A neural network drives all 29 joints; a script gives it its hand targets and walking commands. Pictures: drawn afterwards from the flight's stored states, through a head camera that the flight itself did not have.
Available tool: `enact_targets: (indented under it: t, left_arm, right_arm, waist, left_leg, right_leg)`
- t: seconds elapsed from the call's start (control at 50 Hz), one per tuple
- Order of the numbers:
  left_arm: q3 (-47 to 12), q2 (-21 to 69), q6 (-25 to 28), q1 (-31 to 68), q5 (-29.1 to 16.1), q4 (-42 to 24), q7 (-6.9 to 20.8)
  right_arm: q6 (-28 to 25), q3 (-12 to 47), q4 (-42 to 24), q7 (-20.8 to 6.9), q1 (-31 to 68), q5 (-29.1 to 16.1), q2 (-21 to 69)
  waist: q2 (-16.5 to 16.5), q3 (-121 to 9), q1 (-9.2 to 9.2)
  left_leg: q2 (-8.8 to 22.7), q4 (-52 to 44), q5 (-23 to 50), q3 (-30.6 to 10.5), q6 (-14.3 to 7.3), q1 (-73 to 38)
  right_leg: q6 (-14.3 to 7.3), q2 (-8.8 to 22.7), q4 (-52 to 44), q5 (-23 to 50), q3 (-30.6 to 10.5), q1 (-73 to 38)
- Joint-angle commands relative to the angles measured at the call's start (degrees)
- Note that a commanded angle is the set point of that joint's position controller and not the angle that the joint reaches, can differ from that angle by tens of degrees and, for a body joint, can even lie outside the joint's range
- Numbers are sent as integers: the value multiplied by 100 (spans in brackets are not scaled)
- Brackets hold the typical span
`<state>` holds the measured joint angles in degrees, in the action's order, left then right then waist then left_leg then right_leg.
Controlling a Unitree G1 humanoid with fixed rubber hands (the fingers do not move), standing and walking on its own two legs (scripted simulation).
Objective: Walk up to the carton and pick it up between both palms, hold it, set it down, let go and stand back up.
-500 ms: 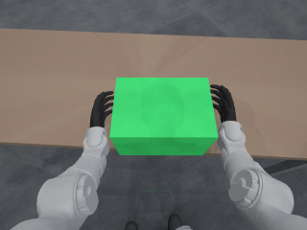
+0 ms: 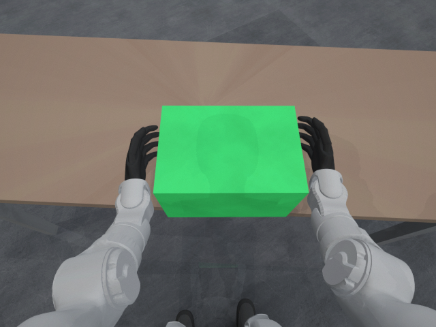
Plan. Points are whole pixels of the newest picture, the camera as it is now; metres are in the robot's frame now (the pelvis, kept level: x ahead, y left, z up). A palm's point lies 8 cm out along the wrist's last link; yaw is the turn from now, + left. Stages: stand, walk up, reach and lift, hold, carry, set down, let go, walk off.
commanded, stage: set down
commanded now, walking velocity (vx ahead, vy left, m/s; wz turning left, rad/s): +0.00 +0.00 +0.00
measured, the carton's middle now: (227, 164) +0.43 -0.03 -0.06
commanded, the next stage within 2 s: none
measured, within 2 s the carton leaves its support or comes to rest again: neither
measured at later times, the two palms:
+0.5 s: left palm (137, 168) +0.41 +0.15 -0.03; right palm (321, 160) +0.41 -0.20 -0.01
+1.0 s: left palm (102, 163) +0.42 +0.21 -0.02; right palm (349, 149) +0.43 -0.26 -0.01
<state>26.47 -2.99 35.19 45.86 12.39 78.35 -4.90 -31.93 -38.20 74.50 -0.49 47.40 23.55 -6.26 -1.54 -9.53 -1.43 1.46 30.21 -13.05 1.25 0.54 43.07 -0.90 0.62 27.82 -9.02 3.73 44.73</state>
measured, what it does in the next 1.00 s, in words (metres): stands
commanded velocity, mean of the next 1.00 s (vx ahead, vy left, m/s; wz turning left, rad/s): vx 0.00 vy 0.00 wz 0.00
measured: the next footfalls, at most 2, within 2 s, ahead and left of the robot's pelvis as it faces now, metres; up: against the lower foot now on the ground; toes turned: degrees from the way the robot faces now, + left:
none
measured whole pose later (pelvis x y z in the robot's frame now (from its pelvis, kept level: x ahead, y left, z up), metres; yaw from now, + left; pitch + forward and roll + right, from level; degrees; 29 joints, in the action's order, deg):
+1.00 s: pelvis -0.02 -0.01 -0.04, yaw -2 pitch +32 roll -1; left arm -8.0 -16.3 31.5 59.6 -21.3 97.5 -2.8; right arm -30.1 9.0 97.0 -2.1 61.7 -24.8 -21.5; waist -0.8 -17.4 2.0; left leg 3.5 48.7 -20.3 1.7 1.7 59.9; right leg -1.4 -0.6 45.4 -15.2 3.0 62.0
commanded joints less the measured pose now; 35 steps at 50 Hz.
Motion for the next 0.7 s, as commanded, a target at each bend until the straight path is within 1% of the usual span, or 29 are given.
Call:
enact_targets:
  t: [0.0,0.12,0.28,0.36,0.4,0.42,0.44,0.46,0.5,0.52,0.54,0.58,0.62,0.68]
  left_arm:
    - [-895,2107,-9,2741,638,-239,527]
    - [-840,2082,-48,2682,673,-235,515]
    - [-842,2058,-94,2606,729,-217,499]
    - [-762,1658,-109,2502,690,-171,445]
    - [-629,1147,-135,2430,586,-156,340]
    - [-536,763,-160,2394,485,-173,256]
    - [-441,260,-198,2370,322,-220,140]
    - [-463,-248,-241,2402,49,-260,-3]
    - [-1070,-704,-332,2562,-784,-70,-199]
    - [-1339,-765,-319,2661,-1122,74,-226]
    - [-1535,-860,-257,2788,-1422,165,-245]
    - [-1868,-1066,-90,2978,-1917,332,-264]
    - [-2104,-1357,37,3074,-2209,618,-233]
    - [-2324,-1686,54,3102,-2411,1119,-119]
  right_arm:
    - [44,1204,503,-794,1964,815,2854]
    - [91,1199,493,-816,1901,811,2856]
    - [118,1193,452,-855,1880,793,2737]
    - [137,1130,376,-809,1855,741,2200]
    - [150,1082,367,-696,1812,586,1615]
    - [157,1063,384,-601,1793,412,1176]
    - [161,1073,430,-469,1785,106,586]
    - [171,1236,471,-309,1875,-360,15]
    - [156,2163,732,-87,2130,-1390,-428]
    - [131,2538,814,-42,2219,-1779,-462]
    - [82,2775,767,10,2346,-2091,-591]
    - [-29,3206,623,103,2610,-2669,-883]
    - [-105,3545,451,168,2835,-3159,-1183]
    - [-189,3939,614,199,3051,-3729,-1625]
  waist:
    - [181,-2584,-36]
    - [179,-2516,-28]
    - [41,-2566,7]
    - [-7,-2660,21]
    - [39,-2760,21]
    - [75,-2848,17]
    - [116,-2986,13]
    - [149,-3203,29]
    - [174,-3502,140]
    - [145,-3590,177]
    - [141,-3790,188]
    - [174,-4289,289]
    - [243,-4704,353]
    - [356,-4780,332]
  left_leg:
    - [-98,-207,652,284,10,-598]
    - [-90,-136,621,274,6,-593]
    - [-71,-22,736,270,60,-817]
    - [-80,18,883,297,108,-994]
    - [-94,16,952,334,121,-935]
    - [-103,21,1012,358,128,-884]
    - [-111,41,1109,382,139,-814]
    - [-114,92,1236,401,156,-678]
    - [-85,270,1403,386,211,-390]
    - [-80,371,1452,397,254,-343]
    - [-82,502,1551,415,312,-350]
    - [-120,847,1818,447,383,-299]
    - [-159,1071,2081,451,433,-193]
    - [-194,1327,2378,425,473,3]
  right_leg:
    - [117,37,108,1074,60,-2267]
    - [110,33,170,990,58,-2127]
    - [70,10,227,982,87,-1895]
    - [68,-38,245,1081,101,-1874]
    - [82,-62,272,1196,59,-1939]
    - [93,-75,304,1303,19,-2009]
    - [105,-90,362,1458,-44,-2110]
    - [104,-116,452,1655,-136,-2228]
    - [91,-165,661,1955,-278,-2391]
    - [106,-179,764,2048,-292,-2424]
    - [133,-200,877,2115,-277,-2404]
    - [196,-248,1155,2260,-237,-2386]
    - [268,-264,1409,2556,-197,-2449]
    - [341,-275,1694,3008,-189,-2504]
